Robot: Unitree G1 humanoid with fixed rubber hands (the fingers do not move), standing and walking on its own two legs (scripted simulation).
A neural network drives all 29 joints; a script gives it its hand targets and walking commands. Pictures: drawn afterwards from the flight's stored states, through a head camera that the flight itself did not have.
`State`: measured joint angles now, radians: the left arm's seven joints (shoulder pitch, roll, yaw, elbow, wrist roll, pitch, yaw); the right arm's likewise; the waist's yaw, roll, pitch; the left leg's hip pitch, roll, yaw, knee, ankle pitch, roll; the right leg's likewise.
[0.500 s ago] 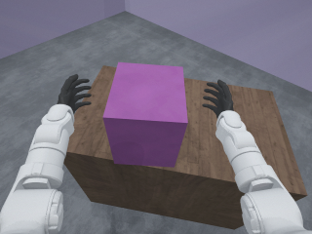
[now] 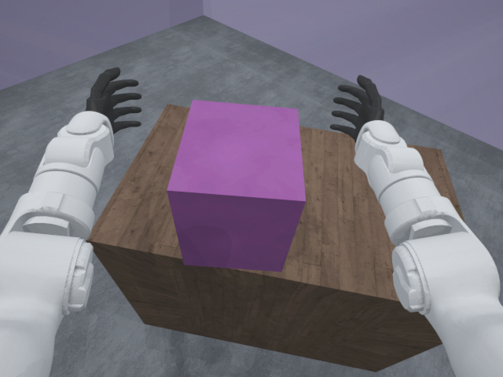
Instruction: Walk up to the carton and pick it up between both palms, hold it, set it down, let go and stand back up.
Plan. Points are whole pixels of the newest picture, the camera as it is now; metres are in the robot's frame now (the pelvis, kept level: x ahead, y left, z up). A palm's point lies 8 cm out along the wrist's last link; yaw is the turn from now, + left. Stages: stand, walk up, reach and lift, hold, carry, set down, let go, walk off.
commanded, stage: reach and lift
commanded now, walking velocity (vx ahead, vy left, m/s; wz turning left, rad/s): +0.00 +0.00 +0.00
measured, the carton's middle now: (239, 189) +0.49 +0.02 -0.02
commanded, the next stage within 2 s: none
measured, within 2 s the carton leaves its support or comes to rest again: neither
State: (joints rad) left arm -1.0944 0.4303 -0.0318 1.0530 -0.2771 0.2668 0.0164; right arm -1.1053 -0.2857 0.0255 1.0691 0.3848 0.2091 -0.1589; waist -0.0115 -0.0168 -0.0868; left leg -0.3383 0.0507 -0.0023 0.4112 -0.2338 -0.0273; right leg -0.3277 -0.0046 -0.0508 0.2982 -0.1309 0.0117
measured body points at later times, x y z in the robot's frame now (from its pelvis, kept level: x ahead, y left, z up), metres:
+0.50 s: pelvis -0.01 +0.00 -0.01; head +0.06 +0.02 +0.44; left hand +0.46 +0.24 +0.08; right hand +0.46 -0.16 +0.10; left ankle -0.03 +0.13 -0.74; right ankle +0.00 -0.13 -0.75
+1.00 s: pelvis -0.01 +0.00 -0.02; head +0.10 +0.02 +0.41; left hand +0.47 +0.22 +0.03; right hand +0.47 -0.17 +0.05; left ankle -0.03 +0.13 -0.74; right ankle +0.00 -0.13 -0.75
